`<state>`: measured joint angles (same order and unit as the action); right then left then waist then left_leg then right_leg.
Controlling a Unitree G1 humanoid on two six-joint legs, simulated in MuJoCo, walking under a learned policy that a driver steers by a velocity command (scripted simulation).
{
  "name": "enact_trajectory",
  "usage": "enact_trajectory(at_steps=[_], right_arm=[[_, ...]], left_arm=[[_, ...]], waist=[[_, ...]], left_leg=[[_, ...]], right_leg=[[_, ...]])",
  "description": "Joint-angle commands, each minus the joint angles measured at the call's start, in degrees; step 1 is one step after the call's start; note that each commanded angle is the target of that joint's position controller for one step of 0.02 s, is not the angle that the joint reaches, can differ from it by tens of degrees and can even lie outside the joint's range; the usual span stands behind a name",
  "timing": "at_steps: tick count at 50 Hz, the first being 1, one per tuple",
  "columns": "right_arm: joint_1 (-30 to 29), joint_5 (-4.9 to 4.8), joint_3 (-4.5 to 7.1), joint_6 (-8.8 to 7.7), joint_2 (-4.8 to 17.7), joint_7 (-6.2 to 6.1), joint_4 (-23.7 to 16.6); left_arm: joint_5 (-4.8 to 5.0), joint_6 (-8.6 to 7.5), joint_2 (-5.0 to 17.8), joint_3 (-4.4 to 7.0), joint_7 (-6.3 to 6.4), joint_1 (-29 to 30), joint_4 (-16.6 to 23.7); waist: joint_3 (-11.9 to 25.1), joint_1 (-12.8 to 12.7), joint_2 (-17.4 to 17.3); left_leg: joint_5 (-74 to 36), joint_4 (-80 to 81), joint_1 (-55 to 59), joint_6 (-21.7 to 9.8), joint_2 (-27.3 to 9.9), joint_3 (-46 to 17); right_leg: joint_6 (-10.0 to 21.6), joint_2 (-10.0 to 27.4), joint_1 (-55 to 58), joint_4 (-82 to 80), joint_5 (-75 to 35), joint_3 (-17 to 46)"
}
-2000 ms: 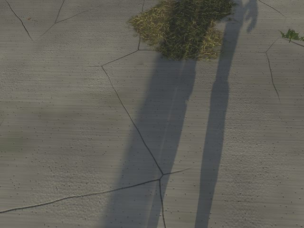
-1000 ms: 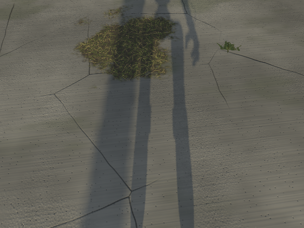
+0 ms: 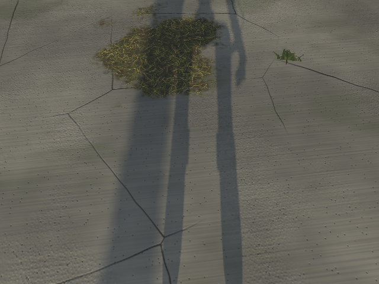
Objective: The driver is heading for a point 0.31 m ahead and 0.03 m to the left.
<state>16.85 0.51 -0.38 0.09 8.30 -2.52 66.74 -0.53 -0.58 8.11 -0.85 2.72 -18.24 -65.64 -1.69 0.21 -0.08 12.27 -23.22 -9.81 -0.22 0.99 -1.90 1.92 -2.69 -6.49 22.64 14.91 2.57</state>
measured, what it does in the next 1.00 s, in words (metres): walks ahead: right foot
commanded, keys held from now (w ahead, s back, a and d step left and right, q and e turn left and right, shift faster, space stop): no key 0.14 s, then w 0.34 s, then no key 0.52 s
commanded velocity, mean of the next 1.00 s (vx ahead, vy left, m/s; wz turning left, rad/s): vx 0.16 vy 0.00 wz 0.00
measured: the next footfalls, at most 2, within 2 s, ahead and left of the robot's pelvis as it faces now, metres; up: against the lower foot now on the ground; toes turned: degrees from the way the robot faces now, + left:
right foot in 0.82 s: +0.33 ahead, -0.02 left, +0.00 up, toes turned -3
left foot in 1.12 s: +0.28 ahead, +0.17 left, +0.00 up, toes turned +1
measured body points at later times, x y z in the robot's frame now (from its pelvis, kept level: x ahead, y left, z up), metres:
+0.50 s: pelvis +0.08 +0.04 -0.01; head +0.08 +0.06 +0.44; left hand +0.01 +0.27 -0.17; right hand +0.06 -0.20 -0.15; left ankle +0.04 +0.11 -0.74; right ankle -0.02 -0.08 -0.70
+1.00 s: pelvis +0.23 +0.04 -0.01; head +0.25 +0.03 +0.44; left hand +0.25 +0.26 -0.16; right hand +0.22 -0.17 -0.17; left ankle +0.16 +0.15 -0.71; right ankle +0.29 -0.02 -0.74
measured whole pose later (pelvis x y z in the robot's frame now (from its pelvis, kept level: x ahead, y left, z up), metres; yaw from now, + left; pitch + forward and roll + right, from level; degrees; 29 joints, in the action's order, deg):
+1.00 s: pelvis +0.23 +0.04 -0.01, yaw +1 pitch -1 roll +0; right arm 17.5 1.4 0.0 -0.3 7.0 -2.1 62.7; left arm -1.0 -2.4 8.0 -0.1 2.1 -14.0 -61.5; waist -4.2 0.3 -1.1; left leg 29.3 -49.0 -15.6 -1.0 0.0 -0.4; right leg 6.5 -4.0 -15.8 25.5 8.8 -6.5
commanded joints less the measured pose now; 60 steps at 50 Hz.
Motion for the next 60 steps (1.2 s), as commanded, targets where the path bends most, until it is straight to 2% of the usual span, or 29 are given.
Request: enact_trajectory(at_steps=[1,7,11,14,16,19,21,22,23,24,25,26,30,35,38,40,41,42,43,44,45,46,48,50,53,56,57,58,60], right_arm=[[4.28,0.0,0.61,-0.15,4.23,-0.15,-0.23],[4.58,0.0,0.66,-0.16,3.97,-0.18,-0.19],[4.14,0.51,1.27,0.23,4.54,0.24,-1.28],[0.3,1.6,0.87,-0.58,1.79,1.29,-4.71],[-2.27,1.86,1.08,-2.04,2.42,1.82,-7.05],[1.26,0.88,1.63,-3.89,2.69,2.73,-7.79],[13.26,0.12,2.55,-4.53,3.06,2.47,-3.69],[20.71,0.81,3.98,-5.0,8.04,1.87,-2.48],[26.98,0.21,5.44,-4.29,13.11,2.03,-0.52],[21.65,0.56,4.64,-3.79,9.59,1.97,-1.76],[15.75,0.65,4.0,-4.05,7.9,2.07,-4.02],[11.96,0.73,3.55,-4.5,6.94,2.0,-5.35],[13.75,0.59,1.62,-5.56,3.93,1.22,-3.82],[14.13,0.77,0.25,-4.8,4.09,-0.06,-3.01],[14.01,0.41,0.29,-4.73,5.05,-0.41,-2.61],[11.49,-0.27,0.57,-4.76,5.92,-0.07,-2.76],[12.31,-0.56,0.45,-5.01,5.5,0.22,-3.22],[17.57,-1.9,-0.01,-4.34,2.0,0.01,-3.22],[21.27,-1.88,0.6,-2.7,1.55,-0.02,-1.44],[18.08,0.33,0.88,-1.66,2.2,0.02,-1.73],[13.28,1.69,0.91,-1.25,1.74,0.31,-2.7],[11.0,1.79,0.99,-0.82,1.31,0.58,-3.04],[11.79,1.28,0.55,0.26,-0.38,0.68,-2.33],[12.19,0.57,0.45,1.01,-0.57,0.11,-1.47],[10.22,0.39,0.41,1.73,-0.17,-0.14,-1.32],[8.42,1.34,0.19,1.39,0.56,0.17,-1.71],[8.15,1.51,0.19,0.86,1.59,0.18,-2.18],[7.37,0.75,0.36,0.41,2.59,0.18,-1.72],[6.63,0.18,0.09,-0.71,1.36,0.14,-1.54]], left_arm=[[0.0,-0.17,4.22,0.64,0.15,-4.73,0.23],[-0.01,-0.21,3.93,0.7,0.18,-5.09,0.2],[-0.28,0.43,6.38,1.95,-0.05,-6.12,0.61],[-0.3,0.56,8.5,3.25,-0.28,-11.43,0.19],[-0.63,-0.04,8.95,3.89,-0.49,-11.22,0.59],[-0.41,-1.16,9.23,4.39,-0.92,-7.34,2.06],[-0.03,-1.91,7.6,4.12,-1.14,-2.28,4.17],[0.19,-2.8,3.81,3.0,-1.65,0.03,6.1],[-0.75,-3.28,3.79,3.03,-2.19,-0.04,8.13],[-2.28,-3.21,6.78,3.71,-2.62,1.09,8.04],[-2.03,-3.52,4.82,3.32,-3.01,1.06,7.74],[-1.4,-3.84,3.36,3.02,-3.2,0.11,7.06],[-1.03,-2.33,3.58,3.5,-3.09,-1.26,6.39],[0.14,-1.49,2.13,2.18,-2.13,8.38,9.42],[0.18,-1.65,3.89,2.3,-1.51,3.74,7.44],[-0.22,-2.54,5.0,2.83,-1.11,-3.16,4.99],[-1.08,-3.28,7.88,3.51,-0.95,-7.92,3.72],[-1.8,-3.48,10.83,3.94,-1.03,-11.6,3.48],[0.3,-3.03,8.51,3.14,-1.3,-9.22,3.7],[1.13,-2.7,7.3,2.87,-1.34,-3.29,5.02],[0.8,-2.44,5.11,2.15,-1.15,1.38,6.07],[0.13,-2.24,3.56,1.45,-0.81,3.44,6.38],[-0.66,-2.05,3.31,1.02,-0.25,3.74,5.84],[-0.91,-2.16,4.59,1.17,-0.33,1.05,5.08],[-0.11,-1.58,6.01,1.46,-0.5,1.13,5.15],[0.51,-0.62,5.58,1.63,-0.73,1.3,5.06],[0.59,-0.37,5.26,1.71,-0.8,0.63,4.93],[0.75,0.0,4.19,1.8,-0.93,-0.54,4.82],[0.12,-0.09,3.27,1.63,-0.93,-2.75,3.68]], waist=[[-2.94,0.01,0.1],[-3.05,0.01,0.12],[-4.63,-0.62,2.89],[-10.04,-3.22,8.6],[-11.55,-3.26,7.96],[-10.14,0.33,6.69],[-7.62,5.81,2.71],[-4.91,9.03,-9.37],[-3.47,8.94,-17.55],[-7.42,5.37,-7.77],[-9.83,2.9,-2.92],[-9.32,0.9,-1.09],[-3.08,-1.35,-4.19],[-3.52,-0.03,-7.77],[-0.57,-1.49,-8.97],[1.08,-5.81,-6.14],[4.75,-6.81,-3.03],[11.8,-5.3,6.26],[15.61,-2.9,7.22],[8.6,-1.49,4.57],[2.24,-0.9,3.05],[-0.89,0.44,2.28],[-1.4,2.4,3.94],[0.91,1.85,3.51],[1.09,1.64,4.05],[-3.26,1.71,3.0],[-5.05,1.09,2.28],[-7.7,-0.36,-2.42],[-5.77,-1.26,-4.31]], left_leg=[[-7.79,2.95,0.53,-1.88,-5.18,-4.27],[-7.93,2.89,0.57,-1.88,-5.18,-4.22],[15.47,-1.77,-3.91,-3.55,-0.64,-1.43],[17.04,-13.77,-16.38,-3.78,1.73,3.13],[12.52,-18.62,-18.88,-3.85,-1.13,4.04],[10.88,-10.59,-10.55,-4.73,-1.42,5.14],[6.05,-0.81,11.05,-4.94,0.49,3.99],[16.95,9.45,19.46,-7.13,-10.96,-14.28],[23.56,15.64,21.83,-11.58,-21.57,-33.46],[24.35,14.91,16.04,-12.14,-22.01,-32.49],[14.19,14.72,11.02,-11.66,-20.31,-26.67],[0.37,14.37,8.8,-10.81,-18.02,-20.23],[-46.57,7.73,11.57,-7.81,-11.83,-3.06],[-54.67,4.54,7.01,-5.42,-8.19,2.7],[-58.02,-1.43,7.11,-5.79,-10.18,1.01],[-52.39,-10.44,5.92,-4.92,-9.76,1.07],[-36.45,-18.09,0.38,-3.71,-7.63,1.38],[3.03,-34.65,-5.85,-2.15,-0.5,4.95],[23.49,-41.46,-5.32,-1.85,2.0,1.41],[23.72,-43.1,-7.07,-1.66,0.08,-0.31],[21.77,-40.85,-8.34,-1.58,-0.79,-0.64],[19.08,-36.34,-7.04,-1.32,-1.96,-0.95],[16.47,-26.68,-2.67,-0.6,-2.01,0.71],[16.46,-19.97,-1.41,-0.15,-1.03,1.98],[8.69,-12.0,1.53,-0.22,-1.29,2.8],[0.25,-2.14,5.8,-0.93,-3.5,0.8],[1.86,0.98,4.06,-1.2,-5.58,-1.75],[4.59,1.98,-2.9,-1.61,-5.47,-2.53],[3.1,4.75,-5.76,-1.6,-6.2,-3.25]], right_leg=[[1.42,6.4,-3.88,-4.1,-9.55,4.87],[1.4,6.43,-3.8,-4.03,-9.74,4.8],[4.36,5.16,-6.38,-5.63,19.02,7.18],[10.13,13.74,-4.65,-12.57,35.01,20.77],[12.76,18.16,-5.19,-14.82,30.72,25.33],[11.27,15.88,-8.11,-11.22,20.62,19.15],[7.71,9.54,-20.1,-2.03,13.81,10.64],[4.75,2.36,-27.76,15.7,9.44,0.93],[3.49,-1.35,-35.68,30.72,15.76,-4.91],[4.08,2.65,-37.08,39.09,13.7,-2.26],[3.91,4.49,-36.04,40.88,8.61,-1.39],[3.16,5.66,-33.12,40.28,4.8,-1.36],[0.58,3.66,-27.8,36.44,0.61,-5.89],[0.65,-0.38,-20.07,17.84,-5.26,-10.36],[2.67,-1.51,-11.66,13.29,-7.46,-9.84],[4.28,-0.2,-2.72,3.4,-16.24,-8.09],[5.61,6.44,7.21,2.89,-34.39,-1.58],[13.71,21.74,16.01,5.92,-63.94,12.69],[20.27,26.34,11.53,3.01,-62.86,19.31],[20.12,24.35,2.95,-1.0,-45.82,17.3],[17.82,21.51,-4.02,-4.84,-33.72,14.73],[15.04,18.8,-8.81,-7.57,-27.81,11.4],[11.07,14.31,-12.04,-8.71,-24.17,5.42],[10.09,13.64,-9.04,-8.06,-21.43,4.99],[8.52,12.97,-11.11,-9.64,-3.71,5.83],[3.79,11.03,-18.22,-12.1,14.58,6.14],[2.36,9.99,-18.19,-11.99,14.9,5.84],[1.78,7.79,-13.85,-10.84,8.87,3.53],[2.1,7.36,-5.32,-6.38,-0.93,2.11]])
